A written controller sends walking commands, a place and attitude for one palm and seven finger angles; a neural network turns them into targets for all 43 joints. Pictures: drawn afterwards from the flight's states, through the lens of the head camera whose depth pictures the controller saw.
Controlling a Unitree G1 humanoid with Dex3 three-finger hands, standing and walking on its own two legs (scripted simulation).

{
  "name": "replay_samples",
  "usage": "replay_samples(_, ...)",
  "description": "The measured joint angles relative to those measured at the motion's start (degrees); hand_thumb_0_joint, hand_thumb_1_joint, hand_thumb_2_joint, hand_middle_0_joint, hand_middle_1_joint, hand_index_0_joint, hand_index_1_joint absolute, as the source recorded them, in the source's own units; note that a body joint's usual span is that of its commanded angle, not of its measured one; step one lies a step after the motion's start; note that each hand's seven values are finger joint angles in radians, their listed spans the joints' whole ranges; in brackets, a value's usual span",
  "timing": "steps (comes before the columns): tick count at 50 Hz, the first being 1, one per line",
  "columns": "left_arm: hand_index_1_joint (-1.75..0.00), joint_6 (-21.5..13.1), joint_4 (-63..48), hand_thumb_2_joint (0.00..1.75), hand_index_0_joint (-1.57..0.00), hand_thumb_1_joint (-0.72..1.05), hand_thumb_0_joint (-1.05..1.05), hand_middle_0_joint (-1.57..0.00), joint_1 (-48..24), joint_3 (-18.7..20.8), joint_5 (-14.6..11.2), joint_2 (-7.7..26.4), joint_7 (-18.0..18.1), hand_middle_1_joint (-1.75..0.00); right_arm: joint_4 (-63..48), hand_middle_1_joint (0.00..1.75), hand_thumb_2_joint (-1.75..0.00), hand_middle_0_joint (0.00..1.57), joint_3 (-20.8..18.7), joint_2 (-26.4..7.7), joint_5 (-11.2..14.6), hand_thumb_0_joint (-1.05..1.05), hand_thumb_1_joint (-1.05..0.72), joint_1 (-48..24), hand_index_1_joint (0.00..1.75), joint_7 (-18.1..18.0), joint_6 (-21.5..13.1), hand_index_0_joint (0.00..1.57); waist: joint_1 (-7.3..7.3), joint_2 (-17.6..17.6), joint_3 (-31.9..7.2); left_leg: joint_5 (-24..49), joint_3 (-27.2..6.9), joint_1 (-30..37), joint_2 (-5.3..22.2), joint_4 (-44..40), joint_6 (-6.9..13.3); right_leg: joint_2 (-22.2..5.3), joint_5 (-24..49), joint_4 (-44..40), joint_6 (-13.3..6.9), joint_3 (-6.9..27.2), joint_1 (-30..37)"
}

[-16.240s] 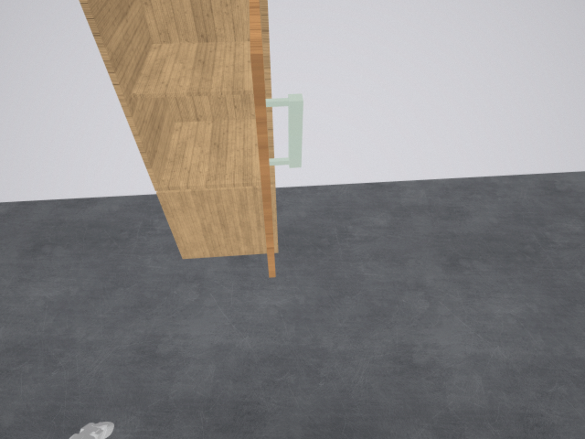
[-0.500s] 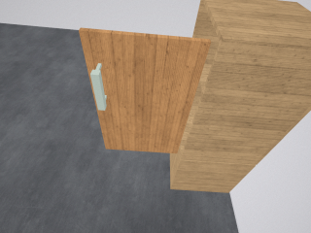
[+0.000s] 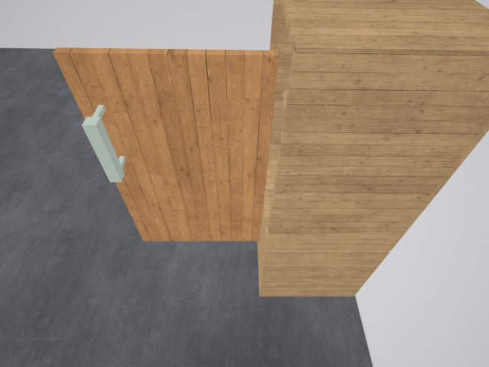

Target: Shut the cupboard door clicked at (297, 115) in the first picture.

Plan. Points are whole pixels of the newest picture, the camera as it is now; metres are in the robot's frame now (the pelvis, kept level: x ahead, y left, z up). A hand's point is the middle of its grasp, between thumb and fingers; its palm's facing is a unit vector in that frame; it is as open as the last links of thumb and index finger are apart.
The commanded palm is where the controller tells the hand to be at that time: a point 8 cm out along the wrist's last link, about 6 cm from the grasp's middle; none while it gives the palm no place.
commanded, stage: come to a stop and stand still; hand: left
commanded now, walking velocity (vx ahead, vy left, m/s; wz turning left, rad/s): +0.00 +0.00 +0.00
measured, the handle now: (108, 144) +0.49 +0.28 +0.08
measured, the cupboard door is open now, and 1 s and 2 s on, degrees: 90 90 90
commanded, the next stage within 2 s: look again from close up in 0.26 s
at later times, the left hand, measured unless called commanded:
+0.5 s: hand out of the picture -0.02 +0.17 -0.17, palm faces +0.00 -0.98 -0.20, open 7.4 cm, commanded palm none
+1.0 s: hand out of the picture +0.09 +0.28 -0.16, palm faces -0.05 -0.96 -0.29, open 7.4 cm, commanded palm +0.11 +0.32 -0.07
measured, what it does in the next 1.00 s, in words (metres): shifts its weight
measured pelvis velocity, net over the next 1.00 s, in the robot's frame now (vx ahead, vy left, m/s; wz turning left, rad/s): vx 0.00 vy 0.06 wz -0.05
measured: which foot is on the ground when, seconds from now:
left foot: down 0.00-1.00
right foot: down 0.00-1.00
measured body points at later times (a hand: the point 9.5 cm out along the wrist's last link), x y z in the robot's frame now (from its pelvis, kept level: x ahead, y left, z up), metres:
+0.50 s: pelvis +0.01 +0.00 +0.00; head +0.03 -0.01 +0.45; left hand -0.02 +0.23 -0.15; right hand +0.01 -0.23 -0.16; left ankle -0.03 +0.14 -0.74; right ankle +0.01 -0.08 -0.74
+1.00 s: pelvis +0.00 +0.06 +0.00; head +0.00 +0.07 +0.45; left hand +0.09 +0.33 -0.14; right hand +0.06 -0.19 -0.14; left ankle -0.03 +0.14 -0.74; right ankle +0.01 -0.08 -0.74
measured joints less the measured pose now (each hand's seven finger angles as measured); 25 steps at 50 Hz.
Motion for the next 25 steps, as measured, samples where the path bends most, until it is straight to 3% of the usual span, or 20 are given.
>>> replay_samples(9, -0.3, 0.6, 1.4, 0.9, -0.2, 0.95, -0.02, -0.2, 4.0, 0.0, 0.2, 1.8, -0.1, -0.3, -1.1, 0.29, -0.9, 0.2, 0.1, -1.2, -0.3, 0.02, -0.93, -3.6, 0.3, -0.3, -0.4, 0.19, 2.19, -0.4, -1.9, 1.1, 0.9, 3.0, 0.0, -5.3, -0.6, 0.3, 1.6, -4.0, -0.1, 0.7, 2.0)
replay_samples(18, -0.3, 1.2, 4.4, 0.9, -0.19, 0.92, 0.0, -0.2, 9.8, -0.9, 0.4, 1.3, -0.5, -0.3, -1.7, 0.29, -0.9, 0.2, 0.5, -2.2, 0.0, 0.01, -0.92, -3.9, 0.3, 0.0, -0.3, 0.19, 2.84, 0.0, -0.9, 1.7, 1.4, 3.9, 0.1, -7.1, -0.6, 0.6, 2.0, -5.4, -0.1, 1.1, 2.6)
replay_samples(25, -0.3, 0.2, 1.9, 0.9, -0.2, 0.91, 0.0, -0.2, 13.3, -2.1, 1.1, 0.6, -0.3, -0.3, -6.4, 0.29, -0.9, 0.2, -0.4, -3.9, -0.4, 0.01, -0.91, -2.9, 0.3, 1.0, 0.7, 0.2, 2.63, 1.7, -1.0, -2.3, -0.5, -1.3, 0.0, 0.6, 1.6, 0.6, 0.0, -1.4, 0.2, 0.7, -0.7)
